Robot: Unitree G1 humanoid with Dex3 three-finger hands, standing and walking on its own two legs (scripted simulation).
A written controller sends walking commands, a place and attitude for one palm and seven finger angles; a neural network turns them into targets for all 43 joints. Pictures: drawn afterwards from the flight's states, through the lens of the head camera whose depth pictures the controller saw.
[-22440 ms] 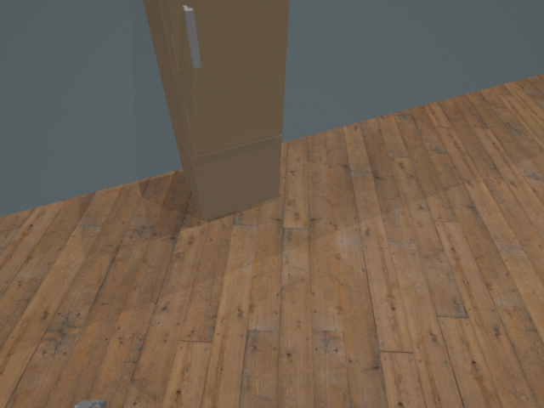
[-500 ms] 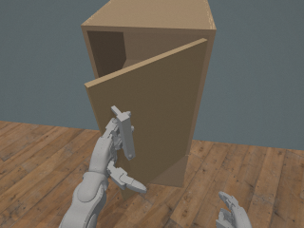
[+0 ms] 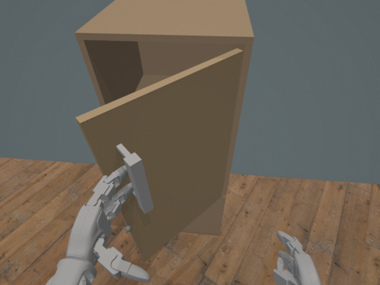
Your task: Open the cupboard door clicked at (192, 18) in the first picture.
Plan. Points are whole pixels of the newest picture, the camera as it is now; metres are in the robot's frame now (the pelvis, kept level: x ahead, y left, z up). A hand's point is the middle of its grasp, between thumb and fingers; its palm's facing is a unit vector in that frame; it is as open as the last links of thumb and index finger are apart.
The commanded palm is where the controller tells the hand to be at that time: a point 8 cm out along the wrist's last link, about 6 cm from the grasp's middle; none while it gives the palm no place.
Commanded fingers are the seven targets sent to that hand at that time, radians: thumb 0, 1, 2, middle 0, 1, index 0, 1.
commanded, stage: slide the hand sideways off the handle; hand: left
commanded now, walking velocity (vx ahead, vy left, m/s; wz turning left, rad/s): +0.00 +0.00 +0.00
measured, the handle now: (135, 179) +0.29 +0.13 +0.11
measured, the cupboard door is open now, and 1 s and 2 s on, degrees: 47 46 46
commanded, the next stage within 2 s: draw the hand back to the body in 0.44 s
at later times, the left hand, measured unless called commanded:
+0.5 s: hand (83, 252) +0.15 +0.19 +0.10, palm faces +0.04 -1.00 -0.05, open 16.1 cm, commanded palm +0.12 +0.24 +0.11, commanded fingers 0.00 -0.50 0.30 -0.15 -0.30 -0.15 -0.30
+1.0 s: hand (60, 243) +0.16 +0.21 +0.12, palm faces +0.02 -1.00 -0.08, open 16.2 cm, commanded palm +0.12 +0.27 +0.14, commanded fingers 0.00 -0.36 0.36 -0.16 -0.30 -0.16 -0.30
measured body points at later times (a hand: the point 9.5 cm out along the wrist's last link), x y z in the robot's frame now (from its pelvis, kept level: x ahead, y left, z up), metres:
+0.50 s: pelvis +0.00 +0.01 -0.01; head -0.01 -0.01 +0.44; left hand +0.15 +0.24 +0.10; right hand +0.20 -0.21 -0.07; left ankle -0.01 +0.14 -0.72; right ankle +0.00 -0.11 -0.72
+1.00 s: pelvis -0.01 +0.03 +0.00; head -0.04 +0.03 +0.45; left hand +0.15 +0.27 +0.13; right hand +0.19 -0.17 -0.05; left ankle -0.01 +0.14 -0.72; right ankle +0.00 -0.11 -0.72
